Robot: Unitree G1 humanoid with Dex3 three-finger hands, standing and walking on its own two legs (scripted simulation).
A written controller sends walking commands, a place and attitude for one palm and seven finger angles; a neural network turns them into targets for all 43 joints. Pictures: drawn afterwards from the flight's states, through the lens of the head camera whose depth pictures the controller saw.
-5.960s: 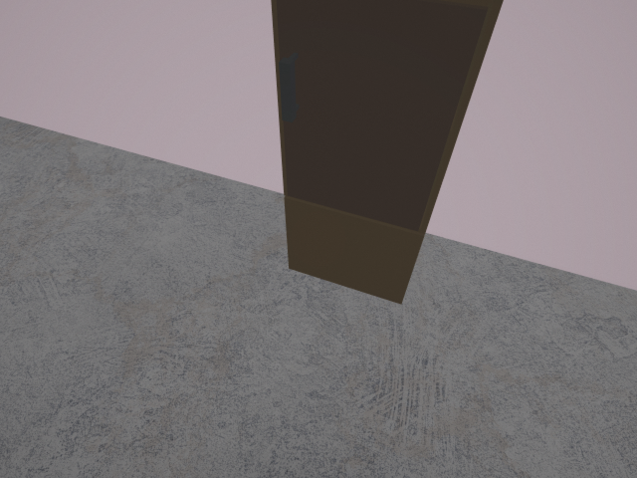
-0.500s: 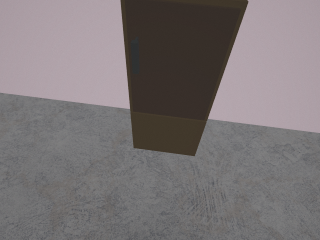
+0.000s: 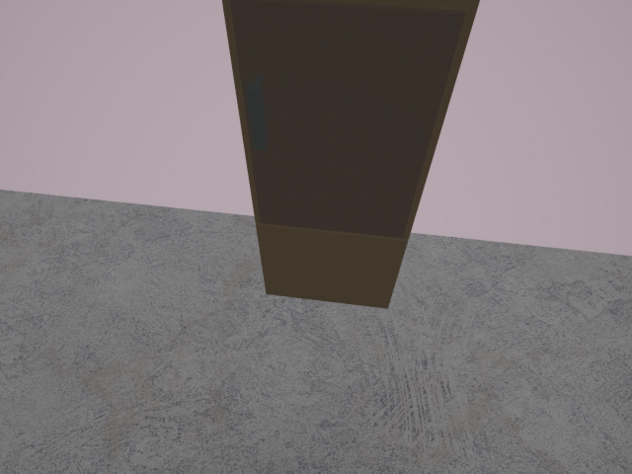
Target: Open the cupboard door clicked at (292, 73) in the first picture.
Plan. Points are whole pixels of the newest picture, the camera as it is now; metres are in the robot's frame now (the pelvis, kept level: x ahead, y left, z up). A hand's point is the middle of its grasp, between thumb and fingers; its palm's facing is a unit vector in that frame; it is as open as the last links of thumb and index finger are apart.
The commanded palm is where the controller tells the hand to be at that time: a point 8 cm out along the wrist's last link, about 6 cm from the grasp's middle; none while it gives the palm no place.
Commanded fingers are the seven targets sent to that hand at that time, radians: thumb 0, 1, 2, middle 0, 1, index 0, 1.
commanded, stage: look again from close up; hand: left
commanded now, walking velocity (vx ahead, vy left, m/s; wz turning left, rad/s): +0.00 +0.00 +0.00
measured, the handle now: (259, 112) +0.80 +0.18 +0.03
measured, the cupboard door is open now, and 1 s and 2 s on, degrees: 0 0 0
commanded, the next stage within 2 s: shuffle to correct the standing spot in 0.48 s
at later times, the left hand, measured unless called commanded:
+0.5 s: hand out of the picture -0.01 +0.15 -0.18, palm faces +0.05 -0.99 -0.15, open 7.3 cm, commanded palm none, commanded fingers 0.00 0.90 0.90 -0.20 -0.30 -0.20 -0.30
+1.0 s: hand out of the picture +0.02 +0.18 -0.20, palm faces +0.01 -0.99 -0.12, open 7.3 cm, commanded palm none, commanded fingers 0.00 0.90 0.90 -0.20 -0.30 -0.20 -0.30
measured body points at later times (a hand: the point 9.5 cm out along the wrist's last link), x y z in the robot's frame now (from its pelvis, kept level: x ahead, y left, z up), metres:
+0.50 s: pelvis +0.01 +0.00 +0.00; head +0.01 +0.00 +0.45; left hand -0.01 +0.21 -0.16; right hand -0.01 -0.20 -0.16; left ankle +0.00 +0.12 -0.74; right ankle +0.02 -0.10 -0.74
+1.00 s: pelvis +0.07 +0.03 -0.02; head +0.08 +0.04 +0.43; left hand +0.03 +0.24 -0.18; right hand +0.01 -0.19 -0.17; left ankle +0.00 +0.12 -0.74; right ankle +0.02 -0.09 -0.70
